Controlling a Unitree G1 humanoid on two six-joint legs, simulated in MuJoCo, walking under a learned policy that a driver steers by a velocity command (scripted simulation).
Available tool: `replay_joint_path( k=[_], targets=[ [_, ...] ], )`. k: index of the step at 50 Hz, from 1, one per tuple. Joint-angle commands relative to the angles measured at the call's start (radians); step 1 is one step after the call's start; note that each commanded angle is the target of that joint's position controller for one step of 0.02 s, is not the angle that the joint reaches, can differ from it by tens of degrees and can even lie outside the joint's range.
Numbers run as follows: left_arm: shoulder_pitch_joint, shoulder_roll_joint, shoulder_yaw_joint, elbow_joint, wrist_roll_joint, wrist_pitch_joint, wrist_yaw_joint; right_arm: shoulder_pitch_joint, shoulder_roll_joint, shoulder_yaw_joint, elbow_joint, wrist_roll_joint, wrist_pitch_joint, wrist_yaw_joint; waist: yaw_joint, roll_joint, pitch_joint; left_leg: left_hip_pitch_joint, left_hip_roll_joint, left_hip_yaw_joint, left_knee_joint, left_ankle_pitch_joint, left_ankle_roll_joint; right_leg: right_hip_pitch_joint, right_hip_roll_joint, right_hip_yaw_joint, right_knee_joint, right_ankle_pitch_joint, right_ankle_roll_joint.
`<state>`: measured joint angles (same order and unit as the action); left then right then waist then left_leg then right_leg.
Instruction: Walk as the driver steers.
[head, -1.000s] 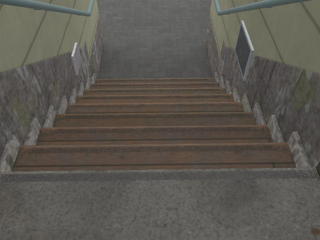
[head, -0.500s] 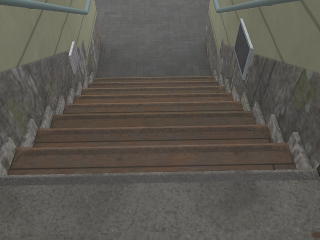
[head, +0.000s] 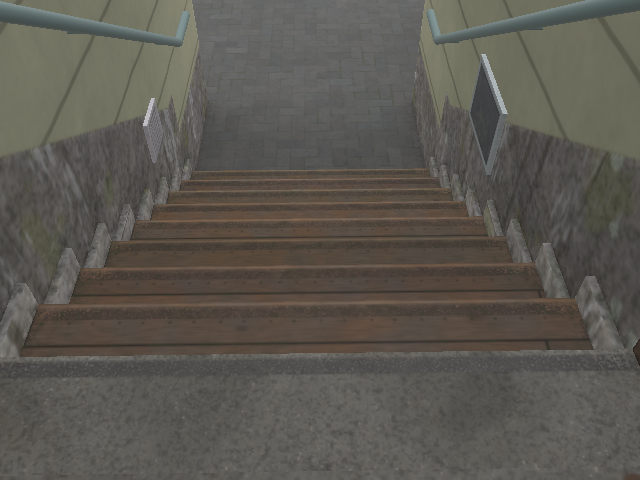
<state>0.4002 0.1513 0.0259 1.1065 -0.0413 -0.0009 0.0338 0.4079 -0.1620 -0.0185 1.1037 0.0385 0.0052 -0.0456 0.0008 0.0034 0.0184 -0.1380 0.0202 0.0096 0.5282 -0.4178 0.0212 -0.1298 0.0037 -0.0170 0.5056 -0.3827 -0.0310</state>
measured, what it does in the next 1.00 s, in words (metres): walks ahead: left foot, then right foot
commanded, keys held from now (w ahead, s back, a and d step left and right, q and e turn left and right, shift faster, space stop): w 1.00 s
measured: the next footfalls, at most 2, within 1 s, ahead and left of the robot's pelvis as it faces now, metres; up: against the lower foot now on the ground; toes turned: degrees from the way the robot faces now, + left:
left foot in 0.18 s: +0.06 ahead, +0.15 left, +0.00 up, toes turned +2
right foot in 0.62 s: +0.43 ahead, -0.07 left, +0.00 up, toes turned -2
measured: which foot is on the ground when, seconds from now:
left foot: down 0.00-0.00, up 0.02-0.16, down 0.18-0.62, up 0.64-1.00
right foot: down 0.00-0.20, up 0.22-0.60, down 0.62-1.00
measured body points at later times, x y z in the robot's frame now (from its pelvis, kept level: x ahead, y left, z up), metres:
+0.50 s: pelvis +0.17 +0.05 +0.00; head +0.17 +0.05 +0.45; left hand +0.38 +0.24 -0.10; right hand +0.04 -0.11 -0.14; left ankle +0.02 +0.15 -0.73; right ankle +0.34 -0.09 -0.69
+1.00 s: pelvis +0.44 +0.03 +0.01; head +0.45 +0.03 +0.46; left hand +0.31 +0.20 -0.14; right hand +0.60 -0.17 -0.12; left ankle +0.61 +0.18 -0.68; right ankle +0.39 -0.07 -0.73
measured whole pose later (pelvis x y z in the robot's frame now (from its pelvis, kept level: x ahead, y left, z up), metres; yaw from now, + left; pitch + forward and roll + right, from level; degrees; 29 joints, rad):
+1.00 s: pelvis +0.44 +0.03 +0.01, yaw +0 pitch +2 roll -2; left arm 0.54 0.09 0.00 1.12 0.06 -0.13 -0.05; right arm 0.10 -0.16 -0.02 0.89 -0.07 -0.03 0.04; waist 0.10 0.04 -0.01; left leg -0.67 0.11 -0.02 0.68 0.02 0.05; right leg -0.08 0.08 -0.06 0.22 -0.19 -0.06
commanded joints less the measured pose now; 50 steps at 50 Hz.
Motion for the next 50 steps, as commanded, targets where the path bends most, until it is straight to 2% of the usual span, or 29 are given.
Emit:
replay_joint_path(
  k=[1, 2, 4, 5, 6, 7, 8, 9, 10, 11, 12, 14, 17, 21, 23, 25, 27, 30, 31, 32, 33, 34, 35, 37, 38, 41, 43, 45, 50],
  targets=[
    [0.153, 0.146, 0.029, -0.015, -0.018, -0.032, -0.001, 0.014, -0.037, -0.004, -0.060, 0.015, -0.039, 0.003, 0.037, -0.120, 0.251, -0.281, -0.015, 0.038, 0.067, -0.214, 0.073, -0.127, -0.199, 0.294, -0.277, -0.498, -0.167],
    [0.189, 0.187, 0.041, -0.011, -0.015, -0.042, -0.006, -0.016, -0.016, 0.001, -0.082, 0.014, -0.058, 0.012, 0.045, -0.184, 0.257, -0.332, -0.028, 0.064, 0.166, -0.117, 0.077, -0.090, -0.287, 0.434, -0.352, -0.495, -0.218],
    [0.190, 0.197, 0.044, -0.027, 0.011, -0.056, -0.011, -0.081, -0.036, -0.004, -0.129, 0.017, -0.087, 0.030, 0.048, -0.190, 0.257, -0.424, 0.016, -0.008, 0.347, -0.172, 0.102, -0.061, -0.386, 0.571, -0.404, -0.359, -0.276],
    [0.161, 0.192, 0.041, -0.044, 0.014, -0.065, -0.014, -0.081, -0.043, -0.006, -0.145, 0.026, -0.096, 0.038, 0.032, -0.190, 0.247, -0.481, 0.052, -0.050, 0.360, -0.213, 0.115, -0.009, -0.400, 0.561, -0.397, -0.292, -0.266],
    [0.089, 0.163, 0.028, -0.076, -0.008, -0.081, -0.016, -0.163, -0.052, -0.009, -0.189, 0.051, -0.117, 0.037, 0.024, -0.165, 0.249, -0.514, 0.085, -0.087, 0.258, -0.162, 0.132, 0.031, -0.392, 0.531, -0.421, -0.186, -0.219],
    [-0.009, 0.124, 0.019, -0.109, 0.112, -0.087, -0.004, 0.015, -0.093, -0.032, -0.141, -0.142, -0.125, 0.032, -0.029, 0.021, 0.019, -0.134, 0.067, -0.036, -0.073, -0.063, 0.099, 0.059, -0.309, 0.295, -0.348, -0.173, -0.184],
    [-0.080, 0.194, 0.042, -0.140, 0.117, -0.073, -0.009, 0.118, -0.019, -0.029, -0.065, -0.134, -0.135, 0.043, -0.104, 0.014, 0.072, 0.132, -0.002, 0.053, -0.126, 0.266, 0.073, -0.137, -0.202, 0.218, -0.299, -0.178, -0.189],
    [-0.123, 0.249, 0.065, -0.163, 0.129, -0.058, -0.030, 0.219, -0.012, -0.029, -0.026, -0.132, -0.144, 0.059, -0.144, 0.046, 0.071, 0.335, -0.036, 0.050, -0.106, 0.305, 0.035, -0.306, -0.116, 0.135, -0.183, -0.201, -0.213],
    [-0.161, 0.159, 0.051, -0.199, 0.139, -0.066, -0.050, 0.332, -0.076, -0.054, 0.007, -0.154, -0.152, 0.063, -0.176, 0.180, 0.046, 0.392, 0.056, -0.109, -0.133, 0.206, 0.082, -0.391, -0.023, 0.051, 0.120, -0.119, -0.177],
    [-0.106, 0.070, 0.042, -0.227, 0.134, -0.104, -0.076, 0.542, -0.204, -0.071, 0.011, -0.146, -0.148, 0.058, -0.216, 0.286, 0.000, 0.532, 0.348, -0.700, -0.303, 0.239, 0.329, -0.640, 0.126, 0.136, 0.438, -0.215, -0.101],
    [-0.170, 0.037, 0.036, -0.236, 0.105, -0.145, -0.063, 0.520, -0.173, -0.046, 0.037, -0.164, -0.144, 0.061, -0.220, 0.145, 0.207, 0.527, 0.451, -0.776, -0.373, 0.157, 0.389, -0.933, 0.091, 0.359, 0.624, -0.127, -0.130],
    [-0.116, 0.096, 0.058, -0.204, 0.085, -0.153, -0.041, 0.236, -0.068, -0.021, -0.048, -0.140, -0.155, 0.079, -0.079, 0.022, 0.156, 0.356, 0.338, -0.458, -0.352, 0.159, 0.298, -0.836, -0.007, 0.218, 0.842, 0.034, -0.148],
    [-0.131, 0.013, 0.034, -0.229, 0.121, -0.096, -0.071, 0.052, 0.061, 0.034, -0.131, -0.112, -0.141, 0.051, 0.022, 0.049, 0.131, 0.037, 0.204, -0.186, -0.420, 0.339, 0.214, -0.622, -0.104, 0.088, 0.774, 0.201, -0.136],
    [-0.372, -0.003, 0.001, -0.317, 0.097, -0.079, -0.106, 0.207, -0.033, 0.033, -0.067, -0.101, -0.150, 0.067, -0.059, 0.044, 0.123, -0.054, 0.113, -0.039, -0.442, 0.512, 0.218, -0.456, -0.085, -0.050, 0.287, 0.367, -0.030],
    [-0.459, 0.015, -0.007, -0.354, 0.098, -0.050, -0.111, 0.321, -0.102, 0.016, -0.005, -0.107, -0.149, 0.095, -0.079, 0.087, 0.138, 0.061, 0.190, -0.088, -0.430, 0.717, 0.241, -0.480, -0.059, -0.061, 0.176, 0.331, -0.011],
    [-0.477, 0.045, -0.003, -0.362, 0.095, -0.036, -0.106, 0.274, -0.086, 0.016, 0.002, -0.117, -0.145, 0.109, -0.042, 0.103, 0.146, 0.148, 0.236, -0.092, -0.415, 0.781, 0.222, -0.513, -0.060, -0.019, 0.101, 0.371, -0.051],
    [-0.481, 0.086, 0.014, -0.349, 0.094, -0.039, -0.095, 0.203, -0.093, 0.012, -0.022, -0.120, -0.135, 0.095, -0.012, 0.092, 0.108, 0.205, 0.246, -0.075, -0.383, 0.854, 0.200, -0.484, -0.036, -0.012, 0.105, 0.358, -0.083],
    [-0.405, 0.124, 0.040, -0.316, 0.065, -0.045, -0.081, 0.189, -0.161, -0.021, -0.029, -0.131, -0.108, 0.084, 0.057, 0.079, 0.006, 0.175, 0.185, 0.014, -0.191, 1.181, 0.137, -0.177, 0.046, -0.099, 0.038, 0.382, -0.109],
    [-0.240, 0.159, 0.056, -0.258, 0.056, -0.052, -0.070, 0.210, -0.153, -0.027, -0.025, -0.146, -0.104, 0.092, 0.098, 0.058, -0.082, 0.030, 0.132, 0.030, 0.002, 1.124, 0.087, 0.105, 0.032, -0.063, 0.095, 0.454, -0.141],
    [-0.011, 0.172, 0.051, -0.202, 0.057, -0.062, -0.066, 0.385, -0.046, 0.005, -0.025, -0.169, -0.109, 0.105, 0.102, -0.097, -0.345, -0.304, 0.021, 0.025, 0.321, 0.728, 0.028, 0.625, -0.172, 0.214, 0.116, 0.523, -0.326],
    [0.250, 0.184, 0.050, -0.116, 0.090, -0.066, -0.053, 0.322, 0.008, 0.026, -0.053, -0.152, -0.115, 0.135, 0.191, -0.171, -0.444, -0.487, -0.117, -0.043, 0.691, -0.116, 0.009, 0.755, -0.387, 0.648, -0.091, 0.393, -0.451],
    [0.249, 0.189, 0.063, -0.068, 0.133, -0.093, -0.046, 0.052, -0.047, -0.010, -0.133, -0.098, -0.122, 0.135, 0.215, -0.089, -0.175, -0.639, -0.059, -0.169, 0.867, -0.081, 0.061, 0.507, -0.336, 0.641, -0.201, 0.148, -0.333],
    [0.050, 0.187, 0.065, -0.105, 0.117, -0.111, -0.040, -0.040, -0.081, -0.024, -0.159, -0.089, -0.130, 0.113, 0.147, -0.055, 0.002, -0.644, 0.025, -0.153, 0.860, 0.010, 0.088, 0.220, -0.320, 0.522, -0.259, 0.038, -0.279],
    [-0.088, 0.023, 0.016, -0.120, 0.081, -0.111, -0.028, -0.036, -0.033, -0.016, -0.174, -0.124, -0.115, 0.070, 0.043, -0.024, -0.031, -0.464, 0.098, -0.141, 0.761, 0.082, 0.111, -0.007, -0.272, 0.342, -0.316, 0.251, -0.272],
    [-0.089, -0.011, 0.006, -0.114, 0.080, -0.112, -0.026, 0.002, 0.002, -0.009, -0.172, -0.130, -0.101, 0.066, 0.007, -0.012, -0.017, -0.408, 0.112, -0.132, 0.739, 0.080, 0.103, -0.084, -0.259, 0.298, -0.342, 0.313, -0.264],
    [-0.071, 0.017, 0.008, -0.107, 0.088, -0.138, -0.039, 0.002, 0.010, -0.007, -0.172, -0.115, -0.074, 0.083, -0.020, -0.030, 0.034, -0.443, 0.126, -0.084, 0.589, 0.132, 0.077, -0.182, -0.206, 0.195, -0.407, 0.264, -0.256],
    [-0.029, 0.023, -0.001, -0.098, 0.109, -0.145, -0.057, -0.070, -0.006, -0.005, -0.191, -0.112, -0.067, 0.089, -0.008, -0.024, 0.028, -0.450, 0.136, -0.046, 0.426, 0.297, 0.061, -0.213, -0.192, 0.143, -0.405, 0.361, -0.259],
    [0.027, 0.037, -0.008, -0.080, 0.103, -0.146, -0.076, -0.174, -0.006, 0.002, -0.224, -0.116, -0.053, 0.091, 0.010, -0.037, 0.018, -0.401, 0.116, -0.008, 0.281, 0.422, 0.042, -0.228, -0.181, 0.109, -0.400, 0.466, -0.254],
    [0.217, 0.084, -0.006, 0.004, 0.104, -0.143, -0.090, -0.297, -0.068, -0.018, -0.247, -0.103, -0.038, 0.084, 0.045, -0.069, 0.021, -0.542, 0.088, -0.049, 0.082, 0.475, 0.019, 0.090, -0.241, 0.130, -0.326, 0.688, -0.244]
  ],
)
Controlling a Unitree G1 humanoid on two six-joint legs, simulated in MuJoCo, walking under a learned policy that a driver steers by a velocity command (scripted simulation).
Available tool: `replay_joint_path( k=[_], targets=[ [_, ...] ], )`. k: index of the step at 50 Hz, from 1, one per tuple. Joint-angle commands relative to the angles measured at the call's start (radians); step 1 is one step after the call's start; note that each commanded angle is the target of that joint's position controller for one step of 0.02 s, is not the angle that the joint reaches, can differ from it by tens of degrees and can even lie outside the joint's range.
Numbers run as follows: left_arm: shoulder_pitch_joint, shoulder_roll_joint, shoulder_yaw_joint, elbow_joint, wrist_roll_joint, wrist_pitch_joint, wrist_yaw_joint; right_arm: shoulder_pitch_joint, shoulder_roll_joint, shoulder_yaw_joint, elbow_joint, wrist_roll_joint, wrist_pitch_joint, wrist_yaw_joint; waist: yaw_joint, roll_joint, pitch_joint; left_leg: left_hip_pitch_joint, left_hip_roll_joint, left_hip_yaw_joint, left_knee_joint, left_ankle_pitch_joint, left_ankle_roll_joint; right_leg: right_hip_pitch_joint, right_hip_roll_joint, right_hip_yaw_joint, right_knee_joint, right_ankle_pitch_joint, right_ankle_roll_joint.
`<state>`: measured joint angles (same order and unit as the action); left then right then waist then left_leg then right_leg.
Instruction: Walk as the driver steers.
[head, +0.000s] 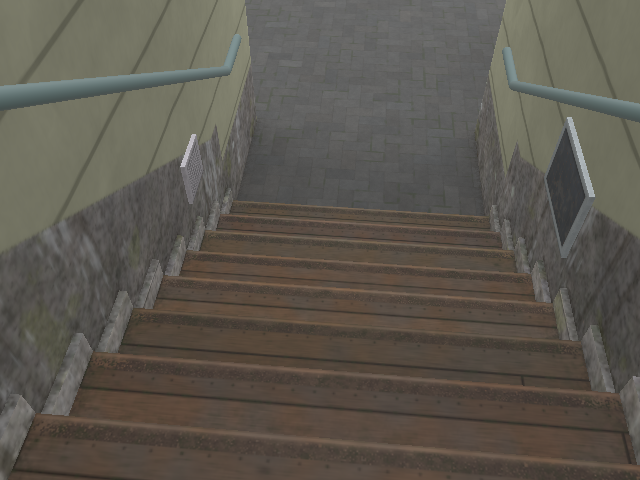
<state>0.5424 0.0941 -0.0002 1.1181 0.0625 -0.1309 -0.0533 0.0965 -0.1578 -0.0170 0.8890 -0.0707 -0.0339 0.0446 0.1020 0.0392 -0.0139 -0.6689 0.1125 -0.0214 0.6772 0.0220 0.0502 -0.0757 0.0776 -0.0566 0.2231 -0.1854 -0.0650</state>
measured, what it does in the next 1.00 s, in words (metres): goes down: left foot, then right foot 0.17 m lower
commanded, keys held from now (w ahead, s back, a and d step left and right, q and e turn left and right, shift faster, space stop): w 0.84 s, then w+q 0.16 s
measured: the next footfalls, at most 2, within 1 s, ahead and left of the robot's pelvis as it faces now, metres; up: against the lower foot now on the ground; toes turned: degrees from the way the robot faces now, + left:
left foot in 0.16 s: +0.24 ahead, +0.15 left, +0.00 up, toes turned +3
right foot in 0.90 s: +0.54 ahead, -0.09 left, -0.17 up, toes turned -4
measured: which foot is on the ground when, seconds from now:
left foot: up 0.00-0.14, down 0.16-0.90, up 0.92-1.00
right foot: down 0.00-0.18, up 0.20-0.88, down 0.90-1.00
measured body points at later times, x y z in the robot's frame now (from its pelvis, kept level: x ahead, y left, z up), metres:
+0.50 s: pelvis +0.22 +0.08 -0.01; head +0.23 +0.09 +0.44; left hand +0.36 +0.29 -0.14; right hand +0.09 -0.10 -0.15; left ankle +0.20 +0.15 -0.75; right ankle +0.37 -0.09 -0.67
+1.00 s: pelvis +0.47 +0.00 -0.17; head +0.48 +0.00 +0.28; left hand +0.54 +0.25 -0.32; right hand +0.34 -0.19 -0.32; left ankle +0.32 +0.15 -0.63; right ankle +0.50 -0.09 -0.92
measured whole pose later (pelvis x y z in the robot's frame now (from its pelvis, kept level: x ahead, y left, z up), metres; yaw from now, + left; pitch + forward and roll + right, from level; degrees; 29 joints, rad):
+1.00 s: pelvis +0.47 +0.00 -0.17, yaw +3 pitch +2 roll +2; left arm 0.24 0.22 0.04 1.00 0.11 -0.07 -0.07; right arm 0.60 -0.14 0.01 1.10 -0.04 -0.07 0.09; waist -0.08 -0.02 -0.04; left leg -0.55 -0.04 -0.09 1.91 -0.71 0.05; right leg -0.27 -0.03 -0.11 0.42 -0.19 -0.04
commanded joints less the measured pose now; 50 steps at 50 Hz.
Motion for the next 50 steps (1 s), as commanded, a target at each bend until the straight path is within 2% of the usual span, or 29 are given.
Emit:
replay_joint_path(
  k=[1, 3, 6, 8, 9, 10, 11, 12, 13, 15, 16, 18, 20, 22, 24, 25, 28, 31, 34, 38, 40, 43, 44, 45, 46, 47, 48, 49, 50],
  targets=[
    [0.091, 0.136, 0.019, 0.005, 0.001, -0.008, 0.001, -0.018, -0.073, -0.022, -0.037, 0.009, -0.001, -0.011, -0.050, -0.102, 0.055, -0.046, -0.004, -0.026, -0.101, 0.020, -0.006, 0.103, -0.330, 0.175, -0.038, 0.482, -0.202],
    [0.079, 0.128, 0.017, 0.004, 0.013, 0.010, -0.002, -0.075, -0.067, -0.025, -0.043, 0.009, -0.004, -0.007, -0.047, -0.110, 0.050, 0.034, -0.021, 0.007, -0.091, -0.058, 0.010, 0.074, -0.323, 0.143, -0.023, 0.418, -0.171],
    [0.054, 0.152, 0.030, -0.002, -0.005, 0.023, 0.013, -0.101, -0.082, -0.039, -0.039, 0.019, -0.025, -0.010, -0.056, -0.111, 0.061, 0.133, -0.046, 0.035, -0.151, -0.145, 0.036, 0.085, -0.341, 0.143, 0.023, 0.343, -0.139],
    [0.042, 0.181, 0.044, -0.004, -0.003, 0.031, 0.022, -0.014, -0.120, -0.064, -0.004, 0.047, -0.053, -0.017, -0.106, -0.097, 0.011, 0.406, -0.097, 0.082, -0.201, -0.047, 0.084, -0.011, -0.279, 0.098, 0.160, 0.480, -0.095],
    [0.031, 0.143, 0.035, -0.026, -0.002, 0.024, 0.021, 0.166, -0.185, -0.086, 0.043, 0.052, -0.073, -0.023, -0.157, -0.013, -0.121, 0.699, -0.025, -0.012, -0.145, 0.118, 0.157, -0.156, -0.178, 0.027, 0.379, 0.328, -0.026],
    [0.127, 0.014, -0.007, -0.060, 0.021, 0.007, 0.003, 0.456, -0.238, -0.092, 0.103, 0.050, -0.074, -0.022, -0.224, 0.273, -0.374, 1.183, 0.220, -0.445, -0.292, -0.016, 0.382, -0.511, -0.017, 0.020, 0.717, -0.242, 0.049],
    [-0.041, 0.089, 0.024, -0.084, 0.001, 0.003, -0.009, 0.584, -0.196, -0.094, 0.174, 0.000, -0.075, -0.025, -0.302, 0.144, -0.216, 1.127, 0.240, -0.612, -0.402, -0.174, 0.341, -0.741, -0.013, 0.136, 1.001, -0.421, 0.013],
    [-0.125, 0.122, 0.040, -0.111, -0.013, 0.002, 0.005, 0.470, -0.200, -0.100, 0.160, -0.003, -0.087, -0.025, -0.263, 0.042, -0.052, 0.920, 0.231, -0.506, -0.423, -0.261, 0.280, -0.783, -0.063, 0.208, 1.090, -0.310, -0.028],
    [-0.144, 0.144, 0.049, -0.108, -0.012, 0.005, 0.025, 0.347, -0.148, -0.085, 0.135, 0.010, -0.085, -0.029, -0.204, -0.010, 0.001, 0.752, 0.211, -0.410, -0.441, -0.247, 0.264, -0.732, -0.131, 0.186, 1.094, -0.215, -0.037],
    [-0.142, 0.073, 0.036, -0.120, 0.017, 0.017, 0.044, 0.306, -0.022, -0.044, 0.123, 0.021, -0.077, -0.037, -0.141, -0.017, 0.015, 0.597, 0.168, -0.294, -0.486, -0.114, 0.245, -0.638, -0.186, 0.192, 1.040, -0.088, -0.044],
    [-0.151, 0.045, 0.031, -0.130, 0.017, 0.025, 0.039, 0.306, -0.008, -0.038, 0.121, 0.017, -0.077, -0.039, -0.122, -0.017, 0.015, 0.553, 0.142, -0.245, -0.493, -0.043, 0.232, -0.610, -0.193, 0.184, 1.000, -0.060, -0.041],
    [-0.194, 0.053, 0.033, -0.146, 0.001, 0.035, 0.023, 0.327, -0.005, -0.034, 0.129, 0.012, -0.092, -0.031, -0.118, -0.012, 0.035, 0.499, 0.109, -0.162, -0.505, 0.035, 0.220, -0.614, -0.195, 0.152, 0.889, -0.019, -0.018],
    [-0.280, 0.077, 0.036, -0.185, 0.011, 0.046, 0.015, 0.411, -0.019, -0.025, 0.160, 0.004, -0.099, -0.011, -0.129, 0.002, 0.044, 0.488, 0.104, -0.133, -0.509, 0.144, 0.224, -0.643, -0.200, 0.122, 0.712, 0.080, 0.011],
    [-0.210, 0.055, 0.021, -0.162, 0.037, 0.072, 0.005, 0.473, -0.043, -0.023, 0.196, -0.036, -0.101, -0.012, -0.113, 0.019, 0.048, 0.414, 0.077, -0.117, -0.429, 0.000, 0.222, -0.653, -0.211, 0.130, 0.780, 0.309, 0.011],
    [-0.249, 0.089, 0.023, -0.182, 0.036, 0.074, -0.008, 0.481, -0.026, -0.003, 0.201, -0.029, -0.101, -0.010, -0.118, -0.001, 0.054, 0.350, 0.080, -0.138, -0.396, -0.025, 0.220, -0.688, -0.205, 0.117, 0.793, 0.391, 0.019],
    [-0.274, 0.102, 0.024, -0.200, 0.043, 0.064, -0.005, 0.517, 0.014, 0.012, 0.221, -0.021, -0.109, -0.030, -0.133, -0.032, 0.046, 0.457, 0.075, -0.157, -0.344, -0.063, 0.206, -0.793, -0.230, 0.191, 0.653, 0.525, 0.013],
    [-0.383, 0.101, 0.010, -0.235, 0.017, 0.054, 0.002, 0.647, 0.025, 0.031, 0.281, -0.018, -0.106, -0.053, -0.186, -0.022, 0.077, 0.543, 0.080, -0.167, -0.266, -0.062, 0.204, -0.885, -0.239, 0.190, 0.478, 0.697, 0.034],
    [-0.442, 0.081, 0.004, -0.248, 0.025, 0.070, -0.017, 0.723, 0.034, 0.056, 0.311, -0.020, -0.083, -0.044, -0.208, 0.033, 0.110, 0.357, 0.057, -0.159, -0.228, -0.146, 0.224, -0.709, -0.204, 0.107, 0.494, 0.710, 0.030],
    [-0.464, 0.096, 0.007, -0.275, 0.042, 0.071, -0.004, 0.725, 0.055, 0.072, 0.291, -0.009, -0.091, -0.052, -0.216, -0.004, 0.108, 0.371, 0.049, -0.177, -0.093, -0.246, 0.216, -0.672, -0.202, 0.109, 0.412, 0.651, 0.030],
    [-0.573, 0.081, -0.005, -0.305, 0.029, 0.079, -0.007, 0.783, 0.029, 0.062, 0.297, 0.010, -0.077, -0.069, -0.281, 0.006, 0.165, 0.419, 0.045, -0.217, 0.008, -0.339, 0.207, -0.623, -0.197, 0.072, 0.216, 0.507, 0.040],
    [-0.571, 0.087, -0.009, -0.305, 0.027, 0.079, -0.011, 0.735, 0.005, 0.054, 0.282, 0.001, -0.068, -0.058, -0.259, 0.012, 0.168, 0.372, 0.051, -0.238, 0.035, -0.291, 0.199, -0.494, -0.205, 0.075, 0.168, 0.472, 0.027],
    [-0.429, 0.132, -0.001, -0.215, 0.013, 0.059, 0.000, 0.664, -0.046, 0.034, 0.248, 0.012, -0.042, -0.047, -0.220, -0.053, 0.113, 0.348, -0.009, -0.197, 0.229, -0.312, 0.143, -0.183, -0.207, 0.064, 0.026, 0.498, 0.024],
    [-0.217, 0.183, 0.025, -0.138, -0.004, 0.047, 0.009, 0.614, -0.078, 0.027, 0.234, 0.013, -0.027, -0.030, -0.107, -0.119, 0.076, 0.283, -0.062, -0.125, 0.411, -0.295, 0.112, 0.045, -0.178, -0.010, -0.075, 0.595, 0.025],
    [0.079, 0.262, 0.063, -0.054, 0.001, 0.046, 0.008, 0.626, -0.081, 0.033, 0.269, -0.026, -0.009, 0.021, 0.027, -0.177, 0.008, 0.077, -0.089, -0.103, 0.709, -0.328, 0.041, 0.402, -0.250, 0.008, -0.048, 0.737, -0.031],
    [0.253, 0.379, 0.094, -0.029, 0.011, 0.059, -0.009, 0.865, 0.048, 0.049, 0.320, 0.003, -0.020, 0.067, -0.018, -0.379, -0.301, -0.152, -0.201, -0.060, 1.242, -0.867, -0.020, 0.847, -0.441, 0.121, 0.409, 1.372, -0.236],
    [0.300, 0.425, 0.108, -0.007, 0.039, 0.072, -0.028, 0.778, -0.025, 0.030, 0.243, 0.040, -0.046, 0.086, 0.012, -0.269, -0.384, -0.292, -0.194, -0.083, 1.471, -0.919, -0.030, 0.883, -0.542, 0.215, 0.484, 1.510, -0.319],
    [0.206, 0.406, 0.117, -0.007, 0.048, 0.080, -0.031, 0.596, -0.060, 0.018, 0.142, 0.053, -0.057, 0.085, 0.027, -0.178, -0.271, -0.504, -0.162, -0.064, 1.476, -0.851, -0.017, 0.766, -0.592, 0.314, 0.375, 1.069, -0.339],
    [0.084, 0.325, 0.094, -0.043, 0.054, 0.081, -0.024, 0.504, -0.074, 0.011, 0.105, 0.058, -0.063, 0.068, -0.001, -0.082, -0.129, -0.558, -0.103, -0.080, 1.438, -0.731, 0.005, 0.503, -0.594, 0.279, 0.298, 0.807, -0.316],
    [-0.054, 0.197, 0.053, -0.085, 0.071, 0.072, -0.010, 0.533, -0.016, 0.019, 0.106, 0.039, -0.056, 0.043, -0.101, 0.015, -0.051, -0.458, -0.025, -0.156, 1.208, -0.468, 0.046, 0.215, -0.514, 0.201, 0.233, 0.451, -0.256]
  ],
)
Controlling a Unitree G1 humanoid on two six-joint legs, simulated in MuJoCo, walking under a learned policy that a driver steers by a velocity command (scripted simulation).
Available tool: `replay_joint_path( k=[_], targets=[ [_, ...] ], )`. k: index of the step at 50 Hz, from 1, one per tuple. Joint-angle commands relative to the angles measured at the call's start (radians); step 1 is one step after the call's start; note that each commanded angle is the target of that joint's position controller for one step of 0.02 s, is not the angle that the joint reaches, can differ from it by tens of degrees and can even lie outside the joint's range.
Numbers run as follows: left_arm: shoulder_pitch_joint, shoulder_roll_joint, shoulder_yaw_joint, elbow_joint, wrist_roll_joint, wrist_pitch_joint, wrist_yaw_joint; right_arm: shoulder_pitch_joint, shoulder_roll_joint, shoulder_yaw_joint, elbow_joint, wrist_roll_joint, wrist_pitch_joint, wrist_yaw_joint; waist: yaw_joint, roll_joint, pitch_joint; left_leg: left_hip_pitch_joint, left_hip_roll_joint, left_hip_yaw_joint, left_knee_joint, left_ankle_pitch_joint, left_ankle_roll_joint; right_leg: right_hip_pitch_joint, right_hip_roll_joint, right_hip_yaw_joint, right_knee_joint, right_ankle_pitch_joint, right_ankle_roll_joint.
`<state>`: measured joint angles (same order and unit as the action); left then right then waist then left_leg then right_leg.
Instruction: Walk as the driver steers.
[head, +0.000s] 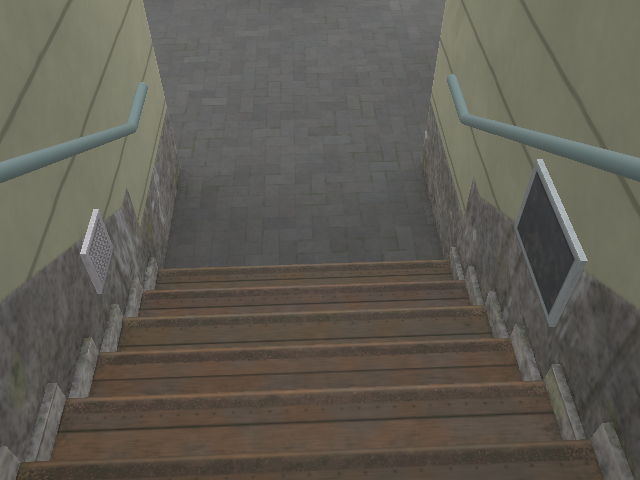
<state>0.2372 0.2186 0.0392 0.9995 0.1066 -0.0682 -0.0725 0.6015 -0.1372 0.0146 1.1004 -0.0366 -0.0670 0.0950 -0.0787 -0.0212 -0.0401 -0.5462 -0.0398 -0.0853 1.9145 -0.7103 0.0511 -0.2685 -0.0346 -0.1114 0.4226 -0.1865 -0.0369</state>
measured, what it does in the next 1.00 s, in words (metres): goes down, turning left: left foot 0.17 m lower, then right foot 0.17 m lower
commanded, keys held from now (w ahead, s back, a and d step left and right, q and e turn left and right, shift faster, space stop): w+q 0.72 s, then e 0.28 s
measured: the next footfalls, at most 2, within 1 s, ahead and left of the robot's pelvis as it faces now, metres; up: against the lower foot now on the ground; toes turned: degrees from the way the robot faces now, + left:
left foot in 0.50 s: +0.33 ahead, +0.22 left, -0.17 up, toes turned +23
right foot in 0.98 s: +0.63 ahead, +0.08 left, -0.35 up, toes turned +21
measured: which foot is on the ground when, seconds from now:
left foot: up 0.00-0.48, down 0.50-1.00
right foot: down 0.00-0.50, up 0.52-0.96, down 0.98-1.00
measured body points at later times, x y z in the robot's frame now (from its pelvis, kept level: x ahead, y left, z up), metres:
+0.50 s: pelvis +0.23 +0.08 -0.14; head +0.25 +0.10 +0.31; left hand -0.01 +0.18 -0.27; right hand +0.44 -0.07 -0.27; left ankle +0.31 +0.21 -0.89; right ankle +0.03 -0.09 -0.72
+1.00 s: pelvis +0.50 +0.13 -0.32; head +0.51 +0.13 +0.13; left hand +0.53 +0.40 -0.45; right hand +0.49 -0.10 -0.47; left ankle +0.31 +0.21 -0.90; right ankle +0.60 +0.07 -1.08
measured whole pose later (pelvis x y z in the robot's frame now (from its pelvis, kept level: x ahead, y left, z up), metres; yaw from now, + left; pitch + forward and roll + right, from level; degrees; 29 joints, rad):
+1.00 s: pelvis +0.50 +0.13 -0.32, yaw +23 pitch +1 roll +4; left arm 0.18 0.23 0.02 0.90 0.06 -0.07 -0.05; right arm 0.52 -0.16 0.02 1.02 -0.07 -0.06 0.07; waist -0.10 -0.07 0.00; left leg -0.37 -0.04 0.02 1.40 -0.82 -0.01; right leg -0.29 -0.06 0.00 0.32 0.18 -0.05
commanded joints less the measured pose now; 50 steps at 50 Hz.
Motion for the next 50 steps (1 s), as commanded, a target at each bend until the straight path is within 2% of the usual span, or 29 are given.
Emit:
replay_joint_path(
  k=[1, 2, 4, 7, 10, 11, 13, 19, 22, 24, 25, 26, 27, 28, 29, 31, 33, 34, 35, 37, 38, 40, 43, 44, 45, 46, 47, 49, 50],
  targets=[
    [0.237, 0.009, -0.008, 0.015, 0.050, 0.004, 0.021, -0.005, -0.018, -0.016, -0.098, 0.011, -0.021, -0.021, 0.045, 0.052, 0.100, -0.452, 0.168, -0.069, -0.150, 0.386, 0.059, 0.115, -0.363, 0.187, -0.022, 0.499, -0.245],
    [0.142, -0.088, -0.041, -0.024, 0.030, -0.027, 0.051, -0.065, 0.031, -0.003, -0.111, -0.032, -0.020, -0.023, -0.002, 0.025, 0.150, -0.355, 0.224, -0.075, -0.444, 0.630, 0.085, -0.083, -0.268, 0.124, -0.108, 0.383, -0.191],
    [0.148, -0.088, -0.059, -0.022, -0.020, -0.066, 0.084, -0.099, -0.010, -0.019, -0.095, -0.056, -0.015, 0.006, 0.037, 0.044, 0.145, -0.210, 0.194, -0.018, -0.783, 0.873, 0.082, -0.217, -0.209, 0.023, -0.113, 0.289, -0.203],
    [0.299, 0.035, -0.046, 0.050, 0.022, -0.071, 0.070, -0.094, -0.042, -0.029, -0.104, -0.057, -0.011, 0.031, 0.014, -0.050, 0.094, -0.213, 0.183, -0.015, -0.737, 0.876, 0.043, -0.140, -0.269, 0.094, -0.008, 0.469, -0.239],
    [0.457, -0.044, -0.073, 0.146, -0.001, -0.077, 0.098, -0.262, -0.042, -0.007, -0.163, -0.061, -0.017, -0.001, 0.125, 0.010, 0.144, -0.610, 0.238, -0.149, -1.072, 1.094, 0.030, 0.268, -0.338, 0.189, 0.061, 0.299, -0.216],
    [0.432, -0.066, -0.088, 0.134, -0.001, -0.074, 0.103, -0.273, -0.054, -0.002, -0.147, -0.054, -0.019, -0.003, 0.117, 0.082, 0.148, -0.478, 0.232, -0.111, -1.231, 1.292, 0.027, 0.167, -0.273, 0.086, 0.125, 0.196, -0.181],
    [0.340, -0.080, -0.105, 0.092, 0.033, -0.065, 0.082, -0.304, -0.084, -0.006, -0.158, -0.062, 0.006, 0.008, 0.078, -0.013, 0.143, -0.082, 0.178, 0.044, -1.140, 1.338, 0.042, -0.186, -0.195, -0.010, 0.098, 0.015, -0.154],
    [0.554, 0.010, -0.071, 0.204, -0.006, -0.038, 0.120, -0.632, -0.072, 0.012, -0.281, -0.071, 0.034, 0.003, 0.241, 0.016, 0.311, -0.256, 0.214, 0.055, -1.551, 1.062, 0.039, 0.232, -0.329, 0.097, 0.234, -0.091, -0.135],
    [0.514, 0.026, -0.045, 0.183, 0.005, -0.005, 0.116, -0.652, -0.081, 0.004, -0.269, -0.085, 0.023, -0.010, 0.237, 0.004, 0.281, -0.037, 0.168, 0.117, -1.559, 0.934, 0.047, 0.171, -0.326, 0.067, 0.296, 0.006, -0.114],
    [0.411, 0.080, -0.025, 0.164, 0.030, 0.010, 0.081, -0.389, -0.160, -0.046, -0.149, -0.059, 0.002, -0.020, 0.105, 0.059, 0.163, 0.329, 0.133, 0.168, -1.654, 1.102, 0.076, 0.086, -0.277, -0.013, 0.590, 0.095, -0.071],
    [0.446, 0.080, -0.027, 0.172, 0.051, 0.018, 0.038, -0.112, -0.274, -0.109, -0.054, -0.053, -0.015, -0.017, -0.002, 0.120, 0.032, 0.762, 0.102, 0.225, -1.581, 1.219, 0.101, -0.129, -0.183, -0.099, 0.880, -0.003, -0.005],
    [0.565, -0.039, -0.048, 0.182, 0.036, 0.012, -0.003, 0.123, -0.393, -0.139, 0.033, -0.068, -0.010, -0.021, 0.003, 0.259, -0.244, 1.254, 0.235, 0.045, -1.219, 1.655, 0.250, -0.391, -0.061, -0.112, 1.298, -0.585, 0.078],
    [0.413, 0.000, -0.036, 0.084, -0.021, 0.001, -0.028, 0.266, -0.379, -0.141, 0.087, -0.067, 0.002, -0.029, -0.096, 0.171, -0.394, 1.378, 0.325, -0.085, -1.218, 1.663, 0.308, -0.499, -0.041, -0.011, 1.481, -0.677, 0.084],
    [0.153, 0.053, -0.017, -0.035, -0.067, -0.037, -0.013, 0.273, -0.331, -0.132, 0.093, -0.081, -0.010, -0.048, -0.162, 0.168, -0.202, 1.248, 0.347, -0.159, -1.313, 1.463, 0.313, -0.709, -0.034, 0.002, 1.540, -0.713, 0.084],
    [-0.006, 0.068, -0.018, -0.121, -0.088, -0.065, 0.020, 0.150, -0.252, -0.109, 0.062, -0.055, -0.019, -0.055, -0.153, 0.095, -0.091, 1.044, 0.360, -0.177, -1.394, 1.079, 0.306, -0.773, -0.090, 0.056, 1.428, -0.674, 0.074],
    [0.053, 0.045, -0.022, -0.132, -0.057, -0.070, 0.083, -0.103, -0.107, -0.050, -0.053, -0.045, -0.033, -0.032, 0.031, -0.057, 0.069, 0.492, 0.391, -0.245, -1.467, 0.849, 0.310, -0.588, -0.172, 0.172, 1.055, -0.385, 0.041],
    [0.159, -0.018, -0.028, -0.081, -0.025, -0.034, 0.111, -0.194, -0.102, -0.031, -0.096, -0.027, -0.067, -0.034, 0.111, -0.048, 0.169, 0.048, 0.354, -0.196, -1.572, 0.895, 0.337, -0.345, -0.175, 0.211, 0.719, -0.086, 0.039],
    [0.167, -0.037, -0.034, -0.087, -0.030, -0.013, 0.105, -0.191, -0.172, -0.048, -0.120, -0.003, -0.077, -0.025, 0.128, 0.074, 0.139, -0.011, 0.304, -0.188, -1.561, 0.866, 0.356, -0.269, -0.125, 0.164, 0.688, -0.113, 0.065],
    [0.225, -0.040, -0.044, -0.073, -0.025, -0.011, 0.086, -0.190, -0.199, -0.048, -0.129, -0.019, -0.082, -0.020, 0.150, 0.106, 0.075, -0.123, 0.227, -0.151, -1.494, 0.833, 0.340, -0.157, -0.070, 0.115, 0.775, -0.007, 0.069],
    [0.192, 0.003, -0.047, -0.077, 0.009, -0.021, 0.044, -0.230, -0.140, -0.039, -0.177, -0.065, -0.088, -0.028, 0.120, 0.005, 0.069, -0.080, 0.193, -0.172, -1.349, 0.713, 0.284, -0.298, -0.091, 0.225, 0.672, 0.357, 0.060],
    [0.133, 0.035, -0.044, -0.091, 0.017, -0.020, 0.035, -0.104, -0.117, -0.033, -0.131, -0.051, -0.087, -0.044, 0.060, 0.006, 0.054, 0.097, 0.221, -0.211, -1.264, 0.679, 0.267, -0.469, -0.117, 0.245, 0.565, 0.424, 0.070],
    [0.015, 0.054, -0.047, -0.090, -0.018, -0.030, 0.021, 0.021, -0.075, -0.011, -0.102, -0.036, -0.076, -0.076, 0.005, 0.001, 0.061, 0.101, 0.170, -0.154, -1.127, 0.512, 0.183, -0.421, -0.131, 0.244, 0.232, 0.720, 0.075],
    [-0.032, 0.069, -0.039, -0.126, -0.026, -0.014, -0.008, -0.068, -0.160, -0.015, -0.150, -0.065, -0.038, -0.049, 0.043, 0.105, 0.084, -0.205, 0.140, -0.112, -1.118, 0.417, 0.166, -0.046, -0.036, 0.115, 0.285, 0.550, 0.072],
    [-0.170, 0.011, -0.035, -0.196, -0.120, 0.027, 0.029, -0.061, -0.161, -0.048, -0.144, 0.086, -0.013, -0.098, -0.016, 0.105, 0.023, -0.004, 0.137, -0.076, -1.163, 0.623, 0.132, -0.012, 0.031, 0.097, 0.166, 0.566, 0.067],
    [-0.230, 0.017, -0.034, -0.219, -0.135, 0.043, 0.044, -0.056, -0.154, -0.041, -0.140, 0.072, 0.006, -0.123, -0.045, 0.150, 0.096, 0.043, 0.129, -0.085, -1.112, 0.635, 0.122, -0.042, -0.012, 0.155, 0.052, 0.523, 0.050],
    [-0.137, 0.126, -0.024, -0.165, -0.026, 0.029, 0.012, -0.015, -0.144, -0.002, -0.108, -0.062, -0.013, -0.088, -0.010, 0.028, 0.227, 0.083, 0.270, -0.288, -0.970, 0.415, 0.088, -0.206, -0.141, 0.253, -0.063, 0.562, 0.003],
    [-0.067, 0.124, -0.006, -0.150, -0.017, 0.015, 0.018, -0.030, -0.175, -0.020, -0.107, -0.046, -0.012, -0.071, 0.003, 0.063, 0.188, 0.124, 0.271, -0.266, -0.931, 0.486, 0.101, -0.137, -0.114, 0.193, -0.128, 0.508, 0.005],
    [0.250, 0.220, 0.055, -0.043, -0.061, -0.015, 0.032, -0.069, -0.227, -0.023, -0.101, -0.054, 0.006, -0.001, 0.144, -0.028, 0.039, 0.021, 0.149, -0.082, -0.638, 0.671, 0.033, 0.353, -0.043, 0.076, -0.204, 0.723, -0.060],
    [0.567, 0.282, 0.076, 0.038, -0.049, -0.016, 0.027, 0.007, -0.194, -0.035, -0.109, -0.042, 0.005, 0.047, 0.210, -0.255, -0.269, -0.226, -0.017, 0.120, -0.061, 0.249, -0.074, 0.873, -0.173, 0.144, 0.106, 1.266, -0.259]
  ],
)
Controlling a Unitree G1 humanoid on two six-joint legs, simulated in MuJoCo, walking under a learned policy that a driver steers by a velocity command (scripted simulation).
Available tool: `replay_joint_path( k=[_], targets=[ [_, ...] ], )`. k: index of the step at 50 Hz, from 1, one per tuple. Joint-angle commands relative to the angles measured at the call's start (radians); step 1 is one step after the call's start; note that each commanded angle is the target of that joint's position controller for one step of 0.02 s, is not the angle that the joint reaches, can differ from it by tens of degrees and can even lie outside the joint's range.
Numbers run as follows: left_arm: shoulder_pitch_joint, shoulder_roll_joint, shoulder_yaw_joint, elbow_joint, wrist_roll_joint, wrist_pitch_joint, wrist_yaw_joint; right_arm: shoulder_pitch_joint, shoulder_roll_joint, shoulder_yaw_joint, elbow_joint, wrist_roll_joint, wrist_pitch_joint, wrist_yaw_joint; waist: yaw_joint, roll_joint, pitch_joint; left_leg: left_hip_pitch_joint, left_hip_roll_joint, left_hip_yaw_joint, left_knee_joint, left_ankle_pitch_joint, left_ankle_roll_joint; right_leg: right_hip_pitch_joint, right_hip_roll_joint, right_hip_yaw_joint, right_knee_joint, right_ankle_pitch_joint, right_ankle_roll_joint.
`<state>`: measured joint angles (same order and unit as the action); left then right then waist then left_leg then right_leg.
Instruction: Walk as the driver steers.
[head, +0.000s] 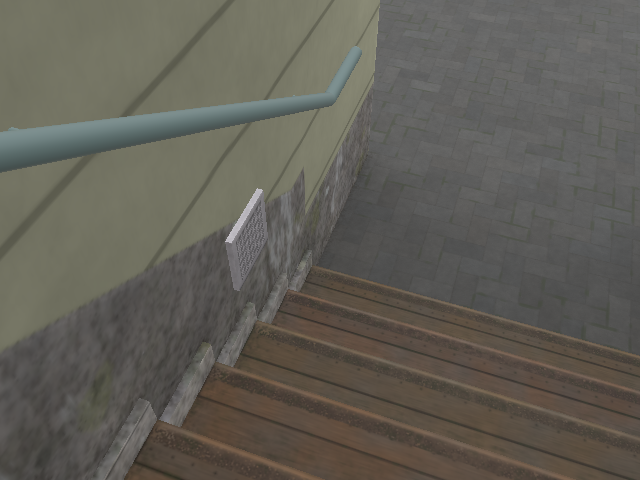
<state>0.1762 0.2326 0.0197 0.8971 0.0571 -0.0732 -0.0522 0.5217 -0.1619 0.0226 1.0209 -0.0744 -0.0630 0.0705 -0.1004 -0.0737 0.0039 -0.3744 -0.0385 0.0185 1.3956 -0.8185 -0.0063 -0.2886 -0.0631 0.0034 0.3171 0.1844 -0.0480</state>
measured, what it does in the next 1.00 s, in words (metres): goes down, turning right: left foot, then right foot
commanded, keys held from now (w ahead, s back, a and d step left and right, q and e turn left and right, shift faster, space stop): e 1.00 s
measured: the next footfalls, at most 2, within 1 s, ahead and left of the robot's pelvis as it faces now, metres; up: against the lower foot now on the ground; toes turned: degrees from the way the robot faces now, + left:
left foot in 0.46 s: +0.19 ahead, +0.08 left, +0.00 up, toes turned -17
right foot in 1.00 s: +0.08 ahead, -0.16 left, +0.00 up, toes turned -42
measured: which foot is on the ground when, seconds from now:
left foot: down 0.00-0.00, up 0.02-0.44, down 0.46-1.00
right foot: down 0.00-0.46, up 0.48-0.98, down 1.00-1.00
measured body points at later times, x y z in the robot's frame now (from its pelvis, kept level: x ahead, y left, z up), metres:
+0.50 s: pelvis +0.08 +0.00 -0.04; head +0.11 +0.00 +0.41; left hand +0.22 +0.24 -0.16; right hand +0.19 -0.25 -0.15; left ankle +0.15 +0.09 -0.77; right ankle +0.06 -0.10 -0.76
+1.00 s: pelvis +0.09 -0.03 -0.04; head +0.11 -0.04 +0.41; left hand +0.32 +0.07 -0.17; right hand -0.05 -0.26 -0.17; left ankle +0.15 +0.09 -0.77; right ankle +0.05 -0.14 -0.76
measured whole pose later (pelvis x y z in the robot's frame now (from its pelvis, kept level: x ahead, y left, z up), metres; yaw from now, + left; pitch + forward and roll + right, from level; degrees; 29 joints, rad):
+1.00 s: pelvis +0.09 -0.03 -0.04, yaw -34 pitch +5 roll +0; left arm 0.25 0.19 0.00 0.75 0.07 -0.02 -0.04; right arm 0.37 -0.21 -0.07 0.83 -0.08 -0.10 -0.06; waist -0.12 0.00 -0.05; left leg -0.35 0.18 0.25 0.64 -0.34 -0.01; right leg -0.49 -0.05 -0.12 0.72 -0.20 -0.05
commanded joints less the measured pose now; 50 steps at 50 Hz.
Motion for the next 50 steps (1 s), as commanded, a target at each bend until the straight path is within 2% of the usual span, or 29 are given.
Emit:
replay_joint_path(
  k=[1, 2, 3, 4, 5, 7, 8, 9, 12, 14, 16, 20, 23, 24, 25, 26, 27, 29, 31, 33, 37, 39, 41, 43, 44, 45, 46, 48, 50],
  targets=[
    [0.492, 0.329, 0.103, 0.078, -0.017, -0.007, -0.015, 0.090, -0.143, -0.035, -0.101, 0.021, 0.006, 0.096, 0.163, -0.271, -0.424, -0.688, -0.057, 0.059, 0.866, -0.134, -0.085, 1.013, -0.287, 0.271, 0.320, 1.197, -0.402],
    [0.439, 0.301, 0.111, 0.041, 0.017, -0.010, -0.019, -0.064, -0.184, -0.038, -0.181, 0.033, 0.009, 0.074, 0.229, -0.053, -0.337, -0.875, -0.008, -0.001, 0.877, -0.124, -0.097, 0.952, -0.330, 0.312, 0.329, 1.165, -0.389],
    [0.325, 0.266, 0.092, -0.017, 0.024, -0.019, -0.022, -0.222, -0.196, -0.034, -0.310, 0.043, 0.002, 0.046, 0.210, 0.027, -0.258, -0.987, 0.055, -0.032, 0.738, -0.098, -0.113, 0.795, -0.380, 0.364, 0.321, 0.869, -0.381],
    [0.263, 0.215, 0.066, -0.029, 0.011, -0.023, -0.017, -0.233, -0.175, -0.026, -0.341, 0.062, -0.002, -0.002, 0.158, 0.064, -0.187, -0.899, 0.103, -0.104, 0.685, -0.027, -0.095, 0.493, -0.415, 0.419, 0.284, 0.756, -0.383],
    [0.186, 0.160, 0.036, -0.044, 0.032, -0.019, -0.014, -0.184, -0.112, 0.000, -0.355, 0.053, -0.006, -0.039, 0.066, 0.082, -0.073, -0.748, 0.127, -0.159, 0.604, 0.170, -0.050, 0.179, -0.388, 0.366, 0.184, 0.568, -0.338],
    [0.140, 0.114, 0.023, -0.095, 0.033, -0.047, 0.019, -0.078, -0.050, 0.015, -0.328, 0.025, -0.011, -0.070, -0.022, 0.036, 0.019, -0.534, 0.129, -0.094, 0.504, 0.452, -0.058, -0.203, -0.163, 0.231, 0.132, 0.491, -0.259],
    [0.172, 0.130, 0.023, -0.098, 0.007, -0.065, 0.039, -0.029, -0.085, 0.004, -0.307, 0.001, -0.006, -0.055, -0.007, 0.030, 0.001, -0.516, 0.107, -0.046, 0.396, 0.558, -0.066, -0.226, -0.080, 0.173, 0.149, 0.399, -0.234],
    [0.192, 0.161, 0.026, -0.118, -0.005, -0.076, 0.052, -0.076, -0.101, -0.003, -0.347, 0.004, -0.001, -0.049, 0.012, 0.023, -0.024, -0.533, 0.100, -0.017, 0.409, 0.589, -0.083, -0.233, -0.067, 0.220, 0.173, 0.386, -0.231],
    [0.248, 0.148, 0.007, -0.157, -0.009, -0.073, 0.081, -0.196, -0.076, 0.010, -0.390, -0.008, 0.023, -0.030, 0.079, 0.085, -0.075, -0.533, 0.139, -0.024, -0.012, 0.843, -0.119, -0.185, -0.057, 0.270, 0.211, 0.195, -0.221],
    [0.241, 0.181, 0.017, -0.164, -0.013, -0.059, 0.062, -0.284, -0.073, 0.009, -0.415, -0.020, 0.048, -0.036, 0.095, -0.006, -0.066, -0.421, 0.122, -0.008, -0.184, 0.756, -0.112, -0.206, -0.051, 0.370, 0.141, -0.067, -0.222],
    [0.202, 0.208, 0.031, -0.211, -0.015, -0.044, 0.029, -0.339, -0.107, 0.004, -0.414, -0.027, 0.059, -0.047, 0.126, 0.000, -0.059, -0.375, 0.089, -0.028, -0.358, 0.593, -0.113, -0.138, -0.085, 0.487, 0.090, -0.348, -0.279],
    [0.212, 0.208, 0.054, -0.242, -0.048, -0.011, 0.021, -0.434, -0.139, -0.011, -0.424, 0.023, 0.048, -0.067, 0.209, -0.042, -0.101, -0.323, 0.016, -0.067, -0.743, 0.425, -0.066, 0.125, -0.138, 0.652, 0.084, -0.364, -0.312],
    [0.201, 0.157, 0.037, -0.251, -0.050, 0.008, 0.027, -0.251, -0.193, -0.057, -0.369, 0.061, 0.031, -0.081, 0.101, 0.014, -0.185, 0.204, 0.071, -0.070, -1.007, 0.723, 0.082, -0.060, -0.053, 0.567, 0.193, -0.243, -0.215],
    [0.214, 0.031, 0.002, -0.323, -0.050, 0.002, 0.032, -0.135, -0.268, -0.092, -0.361, 0.035, 0.029, -0.098, 0.076, 0.278, -0.299, 0.578, 0.343, -0.376, -0.978, 1.053, 0.374, -0.421, 0.130, 0.344, 0.390, -0.569, -0.063],
    [0.161, 0.035, 0.002, -0.340, -0.048, 0.010, 0.057, 0.008, -0.256, -0.108, -0.329, -0.027, 0.030, -0.093, -0.057, 0.272, -0.263, 0.765, 0.527, -0.656, -1.031, 1.123, 0.556, -0.786, 0.264, 0.214, 0.663, -0.947, 0.046],
    [0.160, 0.034, 0.004, -0.315, -0.024, 0.033, 0.079, 0.016, -0.244, -0.105, -0.304, -0.054, 0.020, -0.091, -0.037, 0.058, -0.134, 0.664, 0.541, -0.609, -1.045, 1.153, 0.490, -0.912, 0.208, 0.252, 0.852, -0.830, 0.086],
    [0.184, 0.069, 0.020, -0.271, -0.025, 0.042, 0.094, -0.037, -0.200, -0.095, -0.296, -0.033, 0.011, -0.075, 0.010, 0.054, -0.130, 0.531, 0.457, -0.454, -1.037, 1.159, 0.423, -0.871, 0.177, 0.230, 0.970, -0.716, 0.116],
    [0.268, 0.086, 0.015, -0.238, 0.018, 0.054, 0.090, -0.203, -0.106, -0.069, -0.314, 0.049, -0.009, -0.056, 0.107, 0.164, -0.145, 0.290, 0.324, -0.235, -1.009, 1.163, 0.337, -0.765, 0.140, 0.141, 1.179, -0.531, 0.129],
    [0.342, 0.068, -0.003, -0.208, 0.021, 0.048, 0.054, -0.278, -0.130, -0.076, -0.324, 0.020, -0.028, -0.060, 0.163, 0.161, -0.140, 0.020, 0.253, -0.116, -1.030, 1.045, 0.308, -0.643, 0.126, 0.056, 1.424, -0.418, 0.136],
    [0.317, 0.074, -0.007, -0.203, 0.009, 0.045, 0.031, -0.292, -0.151, -0.079, -0.324, -0.004, -0.030, -0.075, 0.131, 0.137, -0.097, -0.075, 0.234, -0.058, -1.050, 0.850, 0.305, -0.612, 0.112, 0.024, 1.434, -0.322, 0.151],
    [0.188, 0.083, -0.009, -0.219, 0.021, 0.045, 0.000, -0.182, -0.188, -0.077, -0.268, 0.007, -0.040, -0.096, 0.049, 0.160, -0.054, 0.034, 0.308, -0.099, -1.067, 0.585, 0.299, -0.687, 0.021, 0.023, 1.197, -0.251, 0.150],
    [0.102, 0.042, -0.024, -0.234, 0.038, 0.059, -0.008, -0.081, -0.168, -0.067, -0.220, 0.026, -0.045, -0.117, -0.015, 0.171, -0.040, 0.196, 0.368, -0.136, -1.063, 0.487, 0.279, -0.763, -0.041, 0.014, 0.922, -0.212, 0.133],
    [0.021, 0.013, -0.034, -0.248, 0.038, 0.061, -0.008, -0.076, -0.217, -0.091, -0.219, 0.025, -0.043, -0.125, -0.050, 0.197, -0.027, 0.210, 0.386, -0.159, -1.086, 0.329, 0.264, -0.701, -0.047, -0.048, 0.694, -0.334, 0.102],
    [0.069, 0.005, -0.034, -0.226, 0.046, 0.064, 0.005, -0.121, -0.227, -0.104, -0.233, 0.005, -0.052, -0.124, 0.003, 0.191, -0.020, 0.096, 0.435, -0.158, -1.128, 0.384, 0.282, -0.524, -0.021, -0.087, 0.681, -0.448, 0.050],
    [0.121, -0.005, -0.034, -0.214, 0.051, 0.069, 0.010, -0.169, -0.228, -0.110, -0.255, -0.029, -0.065, -0.127, 0.037, 0.194, -0.044, 0.071, 0.470, -0.165, -1.092, 0.466, 0.279, -0.458, -0.041, -0.050, 0.746, -0.348, 0.036],
    [0.121, 0.000, -0.031, -0.209, 0.045, 0.071, 0.012, -0.211, -0.226, -0.118, -0.274, -0.024, -0.072, -0.129, 0.044, 0.166, -0.048, 0.097, 0.486, -0.145, -1.079, 0.530, 0.275, -0.455, -0.044, -0.046, 0.695, -0.343, 0.031],
    [0.068, 0.011, -0.022, -0.218, 0.033, 0.069, 0.012, -0.188, -0.233, -0.133, -0.263, 0.018, -0.065, -0.133, 0.007, 0.152, -0.029, 0.125, 0.461, -0.103, -1.094, 0.485, 0.254, -0.432, -0.022, -0.117, 0.524, -0.475, 0.023],
    [0.060, 0.020, 0.000, -0.206, 0.015, 0.057, 0.017, -0.153, -0.263, -0.157, -0.248, 0.007, -0.055, -0.143, -0.005, 0.197, -0.025, 0.115, 0.453, -0.067, -1.054, 0.440, 0.211, -0.291, 0.024, -0.161, 0.425, -0.489, -0.006],
    [0.208, 0.076, 0.056, -0.137, -0.022, 0.015, 0.026, -0.190, -0.208, -0.147, -0.251, -0.014, -0.053, -0.143, 0.083, 0.100, -0.073, -0.019, 0.409, 0.040, -0.845, 0.390, 0.135, 0.073, 0.089, -0.146, 0.213, -0.238, -0.045]
  ],
)
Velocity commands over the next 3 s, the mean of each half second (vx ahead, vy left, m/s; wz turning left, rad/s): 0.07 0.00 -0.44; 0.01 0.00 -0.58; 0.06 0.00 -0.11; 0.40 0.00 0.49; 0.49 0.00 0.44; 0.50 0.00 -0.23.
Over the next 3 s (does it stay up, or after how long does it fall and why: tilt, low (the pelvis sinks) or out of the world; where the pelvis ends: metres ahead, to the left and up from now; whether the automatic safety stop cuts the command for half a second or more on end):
stays up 0.86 -0.23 -0.53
